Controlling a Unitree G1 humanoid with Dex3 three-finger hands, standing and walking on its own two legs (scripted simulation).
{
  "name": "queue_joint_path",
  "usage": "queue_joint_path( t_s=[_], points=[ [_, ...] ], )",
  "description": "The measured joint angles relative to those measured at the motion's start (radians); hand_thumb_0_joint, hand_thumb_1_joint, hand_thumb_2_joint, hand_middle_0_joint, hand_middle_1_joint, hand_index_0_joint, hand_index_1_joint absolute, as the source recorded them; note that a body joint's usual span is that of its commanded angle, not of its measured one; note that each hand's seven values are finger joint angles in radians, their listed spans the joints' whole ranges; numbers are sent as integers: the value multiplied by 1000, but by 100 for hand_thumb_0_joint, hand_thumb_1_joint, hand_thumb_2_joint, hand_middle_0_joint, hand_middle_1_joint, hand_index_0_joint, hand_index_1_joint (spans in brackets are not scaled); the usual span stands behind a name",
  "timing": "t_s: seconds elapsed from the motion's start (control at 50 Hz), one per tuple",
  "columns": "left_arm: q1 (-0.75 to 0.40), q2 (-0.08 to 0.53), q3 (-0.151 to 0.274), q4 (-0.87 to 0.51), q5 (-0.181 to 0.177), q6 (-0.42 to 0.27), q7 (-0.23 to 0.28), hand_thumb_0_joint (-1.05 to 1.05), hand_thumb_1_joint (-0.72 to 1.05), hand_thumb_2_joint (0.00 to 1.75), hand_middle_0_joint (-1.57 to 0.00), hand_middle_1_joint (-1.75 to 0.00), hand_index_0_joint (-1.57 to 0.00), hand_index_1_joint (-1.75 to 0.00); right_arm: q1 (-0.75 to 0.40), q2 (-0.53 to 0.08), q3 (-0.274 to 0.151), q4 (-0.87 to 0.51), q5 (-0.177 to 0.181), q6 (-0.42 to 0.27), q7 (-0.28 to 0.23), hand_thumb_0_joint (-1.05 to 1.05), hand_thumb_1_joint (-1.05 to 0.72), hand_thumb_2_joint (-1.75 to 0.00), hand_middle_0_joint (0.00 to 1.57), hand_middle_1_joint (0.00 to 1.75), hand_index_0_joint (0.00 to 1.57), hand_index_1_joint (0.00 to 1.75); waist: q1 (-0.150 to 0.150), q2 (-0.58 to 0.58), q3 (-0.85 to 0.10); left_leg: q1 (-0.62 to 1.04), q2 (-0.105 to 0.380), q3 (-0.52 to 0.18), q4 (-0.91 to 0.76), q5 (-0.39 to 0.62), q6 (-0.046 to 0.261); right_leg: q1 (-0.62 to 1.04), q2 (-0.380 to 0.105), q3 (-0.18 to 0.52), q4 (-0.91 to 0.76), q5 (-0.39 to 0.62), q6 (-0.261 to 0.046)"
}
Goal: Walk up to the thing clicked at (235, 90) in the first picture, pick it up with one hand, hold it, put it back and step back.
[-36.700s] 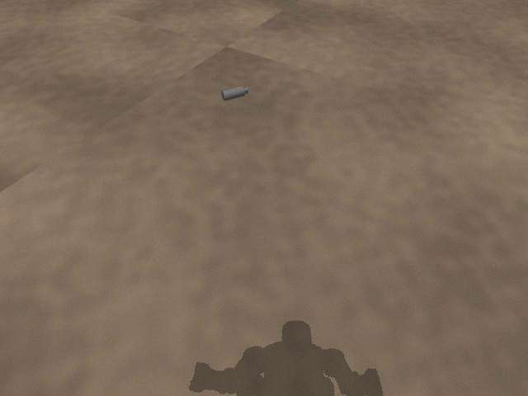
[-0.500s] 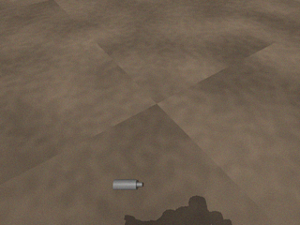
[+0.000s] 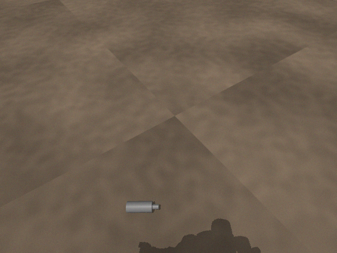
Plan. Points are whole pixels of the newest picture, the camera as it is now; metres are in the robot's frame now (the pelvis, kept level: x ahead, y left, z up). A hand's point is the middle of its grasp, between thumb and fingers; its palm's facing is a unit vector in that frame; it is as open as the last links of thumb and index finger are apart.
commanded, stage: stand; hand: left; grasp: from above
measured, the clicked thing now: (142, 206) +0.47 +0.21 -0.75
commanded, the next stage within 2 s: step back in 0.10 s
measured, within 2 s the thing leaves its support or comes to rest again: neither
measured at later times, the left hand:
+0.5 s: hand out of the picture +0.09 +0.32 -0.18, palm faces +0.00 -0.93 -0.36, open 7.4 cm
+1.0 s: hand out of the picture -0.08 +0.31 -0.16, palm faces -0.05 -0.92 -0.40, open 7.4 cm
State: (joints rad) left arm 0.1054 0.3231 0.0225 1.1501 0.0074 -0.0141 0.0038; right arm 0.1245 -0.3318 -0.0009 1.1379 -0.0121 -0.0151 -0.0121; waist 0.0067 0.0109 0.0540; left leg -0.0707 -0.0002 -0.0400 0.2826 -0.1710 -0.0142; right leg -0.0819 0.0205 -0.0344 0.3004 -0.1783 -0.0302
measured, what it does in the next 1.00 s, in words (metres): walks backwards: right foot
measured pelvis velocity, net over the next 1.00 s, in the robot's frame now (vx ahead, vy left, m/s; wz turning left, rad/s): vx -0.18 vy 0.05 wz -0.07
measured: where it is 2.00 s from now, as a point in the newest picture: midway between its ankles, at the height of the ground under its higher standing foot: outside the picture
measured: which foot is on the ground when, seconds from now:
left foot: down 0.00-0.88, up 0.90-1.00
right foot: down 0.00-0.44, up 0.46-0.82, down 0.84-1.00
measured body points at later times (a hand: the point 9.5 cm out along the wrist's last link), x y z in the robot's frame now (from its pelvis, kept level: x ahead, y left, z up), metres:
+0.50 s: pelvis -0.06 +0.06 -0.02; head +0.01 +0.08 +0.42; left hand +0.09 +0.37 -0.15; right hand +0.00 -0.27 -0.13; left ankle -0.05 +0.17 -0.75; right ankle -0.03 -0.09 -0.72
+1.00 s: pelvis -0.18 +0.05 -0.02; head -0.14 +0.03 +0.42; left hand -0.08 +0.35 -0.13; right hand -0.10 -0.28 -0.15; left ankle -0.16 +0.18 -0.68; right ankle -0.17 -0.07 -0.75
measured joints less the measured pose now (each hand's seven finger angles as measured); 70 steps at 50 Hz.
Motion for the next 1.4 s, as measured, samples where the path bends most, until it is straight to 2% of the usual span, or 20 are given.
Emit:
queue_joint_path(
  t_s=[0.12, 0.2, 0.26, 0.32, 0.38, 0.44, 0.5, 0.56, 0.62, 0.74, 0.84, 0.88, 0.92, 0.96, 1.02, 1.12, 1.18, 1.24, 1.3, 1.4],
  points=[
    [0, 3, 4, -9, -1, 1, -3, 1, 90, 90, -20, -29, -20, -30, -2, -3, 1, -6, 1, 5, 6, 1, -91, -90, 20, 30, 21, 30, -3, 1, -3, -17, 2, -2, 17, -7, 0, -13, 2, -2, 9, -3, -1],
    [-18, 13, 33, -67, -12, 9, 0, 1, 90, 90, -20, -30, -21, -30, -35, -23, -12, -57, 15, 25, 9, 1, -91, -90, 20, 30, 21, 30, -10, 8, 57, -128, 0, -6, 196, -37, 19, -69, 5, -7, 79, -18, -9],
    [-29, 25, 45, -118, -1, 21, 7, 1, 90, 90, -20, -30, -21, -30, -47, -41, -29, -104, 14, 45, 10, 1, -91, -90, 20, 30, 21, 30, -3, -8, 97, -237, -42, -25, 457, -225, 40, -114, -15, 9, 135, -29, -7],
    [-43, 37, 49, -159, 12, 37, 12, 1, 90, 90, -20, -30, -21, -30, -34, -58, -43, -146, 17, 54, 12, 1, -91, -90, 20, 30, 20, 30, -8, -24, 113, -288, -61, -26, 602, -291, 47, -160, -40, 18, 188, -40, 6],
    [-63, 50, 48, -202, 19, 49, 14, 1, 90, 90, -20, -30, -21, -30, -6, -71, -50, -167, 11, 54, 12, 0, -91, -90, 20, 30, 20, 30, -15, -35, 119, -252, -36, -10, 502, -261, 43, -209, -59, 19, 253, -61, 30],
    [-88, 66, 47, -242, 6, 61, 9, 1, 90, 90, -20, -30, -21, -30, 16, -71, -63, -166, -12, 45, 11, 0, -91, -90, 20, 30, 20, 30, -23, -55, 133, -191, -30, 6, 332, -144, 26, -271, -81, 30, 366, -101, 44],
    [-104, 77, 54, -252, 0, 75, 19, 1, 90, 90, -20, -29, -20, -30, 17, -45, -55, -170, -18, 43, 18, 1, -91, -90, 20, 30, 20, 30, -32, -63, 159, -208, -25, 8, 350, -144, 39, -335, 13, 150, 593, -340, 23],
    [-92, 83, 53, -255, -9, 80, 22, 1, 91, 90, -20, -29, -20, -30, 25, -20, -43, -183, -19, 41, 10, 1, -91, -90, 20, 30, 21, 30, -32, -65, 152, -210, -12, 14, 301, -103, 46, -381, 83, 193, 808, -358, 18],
    [-61, 81, 54, -263, -7, 78, 18, 1, 91, 90, -20, -29, -20, -30, 22, -10, -39, -209, -15, 39, 0, 1, -91, -90, 20, 30, 21, 30, -26, -58, 150, -216, -1, 31, 278, -77, 52, -371, 93, 184, 878, -349, 39],
    [-7, 78, 61, -271, -1, 81, 10, 1, 90, 90, -20, -29, -20, -30, -6, -8, -35, -272, -9, 29, -7, 1, -90, -90, 20, 30, 21, 30, -21, -44, 160, -256, 19, 68, 297, -50, 52, -278, 50, 154, 717, -352, 63],
    [26, 66, 65, -272, 7, 64, -5, 1, 90, 90, -20, -29, -20, -30, -24, -34, -34, -293, -6, 45, 1, 1, -90, -90, 20, 30, 21, 30, -10, -20, 143, -327, 37, 88, 367, -43, 30, -160, -3, 88, 377, -217, 28],
    [39, 43, 67, -265, 17, 55, -9, 1, 91, 90, -20, -29, -20, -30, -34, -54, -41, -280, 2, 55, 1, 1, -90, -90, 20, 30, 21, 30, -21, 27, 143, -356, 47, 46, 417, -90, 21, -152, 18, 59, 354, -190, 24],
    [63, 35, 60, -274, 22, 55, -17, 1, 90, 90, -20, -29, -20, -30, -27, -56, -48, -263, 6, 67, -2, 1, -91, -90, 20, 30, 21, 30, -9, 16, 128, -397, -24, -15, 571, -256, 16, -173, -2, 68, 372, -187, 16],
    [76, 22, 57, -277, 20, 57, -13, 1, 90, 90, -20, -29, -21, -30, -9, -66, -51, -255, 13, 69, -2, 1, -91, -90, 20, 30, 21, 30, 4, 11, 116, -422, -89, -64, 743, -285, 14, -177, -20, 77, 348, -160, 16],
    [71, 18, 57, -292, 25, 66, -6, 1, 90, 90, -20, -30, -21, -30, 29, -78, -50, -255, 20, 58, -4, 1, -91, -90, 20, 30, 21, 30, 6, 9, 103, -404, -119, -78, 843, -293, 9, -193, -36, 70, 309, -116, 20],
    [32, 37, 55, -354, 26, 58, 6, 1, 90, 90, -20, -30, -21, -30, 73, -81, -48, -249, 12, 56, -5, 1, -91, -90, 20, 30, 21, 30, -3, -3, 110, -243, -56, -29, 562, -313, 10, -248, -56, 33, 323, -82, 32],
    [3, 63, 52, -381, 13, 63, 3, 1, 90, 90, -20, -30, -21, -30, 70, -62, -53, -236, -2, 44, -4, 1, -91, -90, 20, 30, 20, 30, -5, -44, 135, -155, -49, 12, 344, -182, 25, -299, -82, 33, 395, -90, 45],
    [-7, 70, 59, -363, 8, 79, 9, 1, 90, 90, -20, -30, -20, -30, 57, -39, -43, -240, -12, 40, 12, 1, -91, -90, 20, 30, 21, 30, -10, -54, 146, -183, -34, 12, 360, -163, 36, -351, 0, 114, 570, -286, 28],
    [3, 75, 63, -350, -4, 87, 12, 1, 90, 90, -20, -29, -20, -30, 50, -23, -32, -251, -15, 34, 8, 1, -91, -90, 20, 30, 21, 30, -14, -52, 133, -199, -7, 6, 318, -113, 34, -393, 80, 164, 813, -335, 16],
    [42, 75, 70, -346, 2, 81, 5, 1, 90, 90, -20, -29, -20, -30, 15, -23, -35, -293, -14, 32, -4, 1, -90, -90, 20, 30, 21, 30, 0, -42, 126, -244, 29, 23, 303, -59, 32, -331, 72, 156, 836, -347, 48]
  ],
)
